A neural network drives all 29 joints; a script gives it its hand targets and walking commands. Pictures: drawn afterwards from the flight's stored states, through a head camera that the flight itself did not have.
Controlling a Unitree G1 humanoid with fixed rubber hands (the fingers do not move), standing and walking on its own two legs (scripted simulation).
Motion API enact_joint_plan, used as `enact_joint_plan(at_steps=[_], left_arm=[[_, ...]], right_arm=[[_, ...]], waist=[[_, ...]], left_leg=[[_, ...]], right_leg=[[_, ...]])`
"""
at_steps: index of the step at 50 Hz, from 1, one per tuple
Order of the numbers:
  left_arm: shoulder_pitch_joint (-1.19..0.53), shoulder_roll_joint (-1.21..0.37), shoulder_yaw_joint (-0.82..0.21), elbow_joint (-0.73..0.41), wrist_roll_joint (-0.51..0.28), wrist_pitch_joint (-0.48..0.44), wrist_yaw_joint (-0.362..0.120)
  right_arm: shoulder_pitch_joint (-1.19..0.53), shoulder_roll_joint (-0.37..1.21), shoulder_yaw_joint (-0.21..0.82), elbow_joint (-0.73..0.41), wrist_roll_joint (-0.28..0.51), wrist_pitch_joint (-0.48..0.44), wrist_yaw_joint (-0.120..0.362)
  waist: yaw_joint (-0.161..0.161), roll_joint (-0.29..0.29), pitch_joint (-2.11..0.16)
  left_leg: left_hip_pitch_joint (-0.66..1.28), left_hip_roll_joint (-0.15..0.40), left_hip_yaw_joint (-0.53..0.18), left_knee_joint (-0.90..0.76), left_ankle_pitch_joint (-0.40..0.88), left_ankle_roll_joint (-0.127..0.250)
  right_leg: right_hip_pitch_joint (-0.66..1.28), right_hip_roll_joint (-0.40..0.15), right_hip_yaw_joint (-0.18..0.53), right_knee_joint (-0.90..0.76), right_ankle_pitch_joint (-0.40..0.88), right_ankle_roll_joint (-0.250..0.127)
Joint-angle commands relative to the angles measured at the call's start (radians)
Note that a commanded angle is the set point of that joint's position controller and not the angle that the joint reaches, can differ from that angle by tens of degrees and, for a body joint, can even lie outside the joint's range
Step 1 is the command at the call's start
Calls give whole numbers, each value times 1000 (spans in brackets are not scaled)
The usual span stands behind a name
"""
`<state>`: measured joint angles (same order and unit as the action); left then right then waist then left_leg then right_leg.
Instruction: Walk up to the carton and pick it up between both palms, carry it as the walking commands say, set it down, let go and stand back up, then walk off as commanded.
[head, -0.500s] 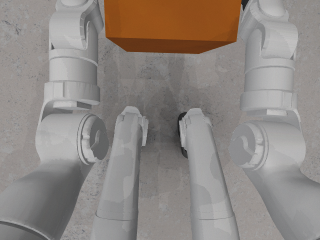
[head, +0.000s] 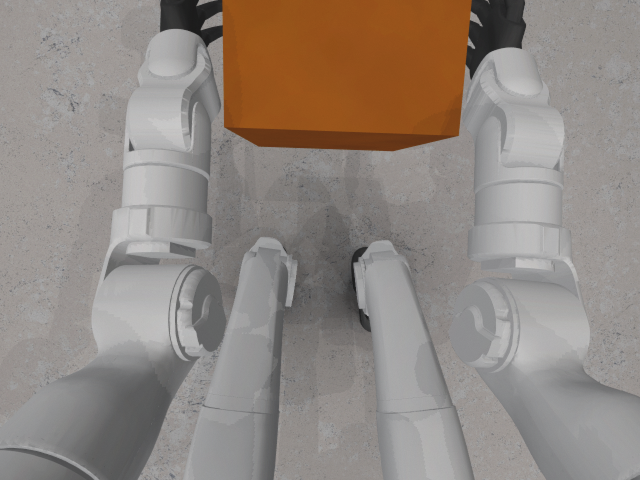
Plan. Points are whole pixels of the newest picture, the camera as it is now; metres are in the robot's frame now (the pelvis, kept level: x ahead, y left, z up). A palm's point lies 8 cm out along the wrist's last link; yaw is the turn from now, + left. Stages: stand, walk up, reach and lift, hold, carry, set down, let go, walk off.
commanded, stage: reach and lift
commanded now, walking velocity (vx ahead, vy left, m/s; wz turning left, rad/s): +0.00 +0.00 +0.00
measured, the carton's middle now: (335, 45) +0.54 +0.00 -0.14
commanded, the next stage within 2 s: none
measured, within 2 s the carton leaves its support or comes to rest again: neither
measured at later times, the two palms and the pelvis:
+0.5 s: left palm (134, 10) +0.49 +0.14 +0.04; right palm (562, 35) +0.48 -0.15 +0.04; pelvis +0.05 +0.00 +0.06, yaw +0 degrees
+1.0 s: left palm out of the picture +0.46 +0.14 +0.09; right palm (636, 34) +0.45 -0.15 +0.10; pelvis +0.10 -0.01 +0.13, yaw +0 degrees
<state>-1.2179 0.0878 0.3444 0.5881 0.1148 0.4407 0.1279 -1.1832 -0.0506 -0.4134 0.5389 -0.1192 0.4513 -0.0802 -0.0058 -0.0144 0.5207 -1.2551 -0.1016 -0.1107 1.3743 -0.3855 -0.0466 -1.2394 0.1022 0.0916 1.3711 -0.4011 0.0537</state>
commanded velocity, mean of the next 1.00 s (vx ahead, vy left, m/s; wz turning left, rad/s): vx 0.00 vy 0.00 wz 0.00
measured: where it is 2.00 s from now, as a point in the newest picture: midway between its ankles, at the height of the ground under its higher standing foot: (318, 302)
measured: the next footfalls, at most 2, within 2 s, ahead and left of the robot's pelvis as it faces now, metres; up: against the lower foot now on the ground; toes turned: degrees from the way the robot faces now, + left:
none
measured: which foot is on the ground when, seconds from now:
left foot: down 0.00-1.00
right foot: down 0.00-1.00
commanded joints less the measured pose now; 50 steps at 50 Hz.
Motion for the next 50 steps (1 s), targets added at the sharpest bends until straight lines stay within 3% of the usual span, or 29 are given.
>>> enact_joint_plan(at_steps=[1,3,5,7,11,12,14,15,17,18,19,21,22,25,29,30,33,39,43,47,49,50], left_arm=[[-714,-1122,-625,-104,-213,-43,-342],[-696,-1133,-634,-106,-216,-44,-346],[-680,-1153,-658,-123,-221,-46,-347],[-675,-1152,-650,-117,-210,-49,-345],[-631,-1164,-630,-84,-190,-57,-348],[-622,-1181,-659,-132,-204,-63,-349],[-575,-1194,-627,-64,-181,-61,-350],[-546,-1220,-627,-50,-177,-63,-351],[-506,-1242,-584,-26,-149,-72,-350],[-458,-1241,-526,50,-108,-73,-350],[-430,-1258,-508,42,-98,-77,-347],[-413,-1272,-457,100,-59,-69,-352],[-380,-1287,-447,101,-48,-66,-353],[-257,-1281,-384,150,-1,-71,-358],[-147,-1270,-372,133,42,-76,-357],[-120,-1271,-390,114,38,-81,-358],[-66,-1282,-442,68,29,-93,-359],[31,-1279,-544,-14,5,-114,-364],[41,-1267,-623,-82,-27,-119,-374],[108,-1274,-617,-53,-17,-96,-383],[142,-1281,-625,-50,-19,-86,-387],[157,-1291,-637,-64,-22,-85,-387]], right_arm=[[-753,1132,694,-86,212,-48,272],[-758,1135,713,-120,214,-52,270],[-730,1139,720,-139,215,-57,268],[-688,1142,700,-92,197,-55,271],[-649,1165,690,-74,185,-62,276],[-649,1186,723,-115,198,-67,274],[-601,1189,694,-60,174,-67,280],[-573,1193,681,-58,169,-72,278],[-534,1217,645,-26,145,-79,281],[-470,1217,584,68,100,-78,285],[-463,1247,588,44,107,-81,288],[-417,1230,510,124,57,-78,299],[-402,1227,505,112,45,-79,304],[-273,1226,447,174,-6,-84,315],[-171,1222,440,152,-35,-93,327],[-134,1231,447,145,-42,-94,327],[-92,1243,507,76,-24,-109,328],[-1,1291,621,-5,14,-121,324],[32,1316,690,-51,39,-125,314],[92,1291,683,-50,25,-111,307],[117,1275,687,-62,24,-103,308],[114,1295,712,-88,38,-101,308]], waist=[[5,7,-2275],[11,2,-2282],[-4,16,-2296],[-13,22,-2232],[-2,18,-2110],[-5,15,-2168],[-3,9,-2041],[-22,25,-1999],[-21,35,-1876],[-19,30,-1692],[-6,26,-1669],[-23,38,-1476],[-20,36,-1455],[-31,32,-1347],[-20,43,-1314],[-32,34,-1319],[-28,45,-1366],[3,21,-1393],[5,4,-1408],[10,21,-1330],[-4,15,-1306],[11,17,-1329]], left_leg=[[563,-45,124,-161,192,30],[586,-47,123,-176,203,34],[620,-47,120,-190,226,31],[616,-44,113,-213,191,28],[602,-43,113,-253,179,35],[643,-46,115,-261,217,35],[616,-41,108,-290,184,36],[618,-42,107,-302,197,36],[602,-41,105,-330,190,38],[523,-39,103,-354,156,37],[564,-37,104,-373,187,41],[493,-29,89,-417,70,40],[526,-28,87,-437,67,38],[530,-29,88,-468,130,36],[596,-27,85,-525,228,32],[622,-26,82,-539,270,33],[678,-25,77,-563,355,32],[754,-23,66,-608,469,43],[802,-19,60,-633,479,47],[816,-14,62,-675,440,46],[855,-12,56,-693,456,46],[871,-14,59,-698,469,47]], right_leg=[[516,52,-119,-145,185,-15],[545,52,-112,-163,193,-15],[573,53,-113,-177,218,-16],[546,51,-113,-198,183,-18],[542,52,-105,-233,169,-18],[610,54,-104,-239,213,-13],[562,52,-105,-263,177,-15],[567,52,-107,-273,194,-16],[535,51,-102,-298,193,-16],[462,48,-104,-317,163,-18],[487,51,-103,-337,194,-15],[441,41,-100,-376,93,-27],[439,43,-106,-396,81,-32],[417,40,-109,-447,131,-38],[471,40,-107,-497,224,-42],[500,42,-106,-516,264,-41],[579,40,-91,-542,354,-40],[698,34,-59,-603,475,-26],[785,30,-41,-638,511,-21],[812,23,-28,-684,472,-27],[822,22,-30,-703,485,-27],[855,23,-27,-711,500,-25]])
